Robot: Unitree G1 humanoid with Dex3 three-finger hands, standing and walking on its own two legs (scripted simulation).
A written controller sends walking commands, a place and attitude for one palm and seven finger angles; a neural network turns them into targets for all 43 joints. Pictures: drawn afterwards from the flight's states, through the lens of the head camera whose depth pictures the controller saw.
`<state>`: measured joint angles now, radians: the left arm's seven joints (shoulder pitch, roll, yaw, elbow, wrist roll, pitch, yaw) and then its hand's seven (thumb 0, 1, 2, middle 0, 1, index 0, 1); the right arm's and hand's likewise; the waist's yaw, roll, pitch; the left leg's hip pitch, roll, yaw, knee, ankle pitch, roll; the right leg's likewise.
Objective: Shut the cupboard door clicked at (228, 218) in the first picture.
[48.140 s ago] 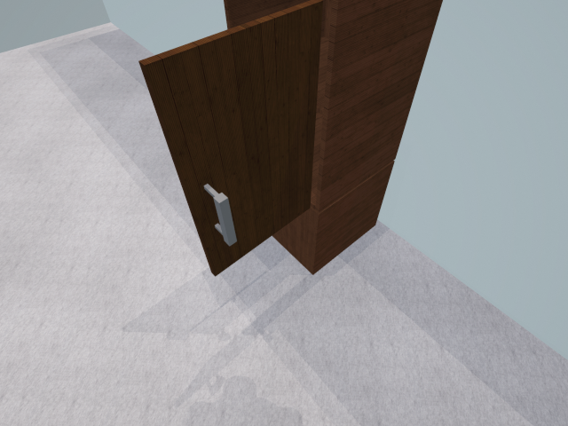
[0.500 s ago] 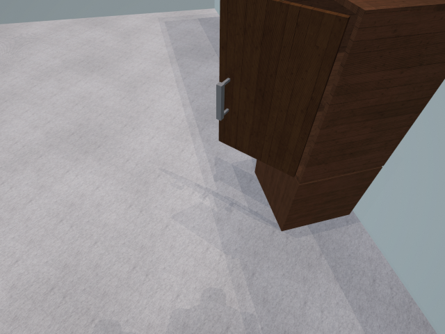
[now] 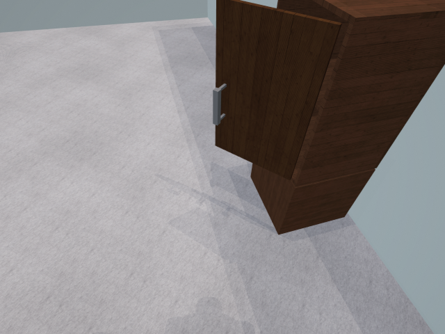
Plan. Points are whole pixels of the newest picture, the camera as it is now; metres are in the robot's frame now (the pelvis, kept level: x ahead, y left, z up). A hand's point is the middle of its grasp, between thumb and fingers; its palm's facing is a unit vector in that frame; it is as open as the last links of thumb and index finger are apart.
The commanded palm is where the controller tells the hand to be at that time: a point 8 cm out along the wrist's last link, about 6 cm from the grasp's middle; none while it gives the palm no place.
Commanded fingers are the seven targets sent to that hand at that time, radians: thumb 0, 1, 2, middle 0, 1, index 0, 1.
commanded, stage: let the arm hang, fingers relaxed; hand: left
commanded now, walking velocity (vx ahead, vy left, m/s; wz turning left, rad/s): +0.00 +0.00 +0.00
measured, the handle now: (220, 104) +0.90 +0.05 -0.10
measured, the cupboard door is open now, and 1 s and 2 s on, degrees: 41 41 41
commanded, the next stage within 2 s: look to check the result in 0.02 s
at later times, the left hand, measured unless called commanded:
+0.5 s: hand out of the picture +0.02 +0.20 -0.17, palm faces +0.01 -0.97 -0.24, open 7.4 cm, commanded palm none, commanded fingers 0.00 0.90 0.90 -0.20 -0.30 -0.20 -0.30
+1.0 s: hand out of the picture +0.05 +0.21 -0.19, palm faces +0.14 -0.96 -0.24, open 7.4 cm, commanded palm none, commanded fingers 0.00 0.90 0.90 -0.20 -0.30 -0.20 -0.30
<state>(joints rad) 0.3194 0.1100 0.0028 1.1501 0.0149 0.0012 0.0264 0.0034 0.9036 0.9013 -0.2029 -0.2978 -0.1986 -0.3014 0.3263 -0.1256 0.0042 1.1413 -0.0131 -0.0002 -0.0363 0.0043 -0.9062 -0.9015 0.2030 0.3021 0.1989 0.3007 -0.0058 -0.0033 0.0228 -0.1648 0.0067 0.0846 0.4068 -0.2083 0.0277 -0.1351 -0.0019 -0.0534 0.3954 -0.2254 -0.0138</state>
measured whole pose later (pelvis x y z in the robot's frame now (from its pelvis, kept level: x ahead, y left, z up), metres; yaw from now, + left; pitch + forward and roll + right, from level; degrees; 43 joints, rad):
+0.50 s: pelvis +0.01 +0.00 +0.00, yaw +0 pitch -2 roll +0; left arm 0.25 0.21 0.01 1.14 0.02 0.00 0.02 0.00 0.90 0.90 -0.20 -0.30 -0.20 -0.30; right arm 0.24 -0.21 0.00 1.13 -0.01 0.00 -0.03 0.00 -0.91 -0.90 0.20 0.30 0.20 0.30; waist -0.01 0.01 0.04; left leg -0.14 0.00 0.09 0.38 -0.21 0.03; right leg -0.12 0.00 -0.05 0.37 -0.22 -0.01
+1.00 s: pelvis +0.01 +0.01 -0.01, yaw +8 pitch -1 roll -1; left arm 0.18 0.22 0.05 1.01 0.03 0.02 0.03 0.00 0.90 0.90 -0.20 -0.30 -0.20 -0.30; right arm 0.21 -0.21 -0.03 1.04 -0.02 0.05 0.00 0.01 -0.91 -0.90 0.20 0.30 0.20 0.30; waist -0.02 0.00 0.09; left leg -0.31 0.01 0.04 0.71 -0.40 -0.01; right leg -0.17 -0.05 -0.18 0.54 -0.34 -0.01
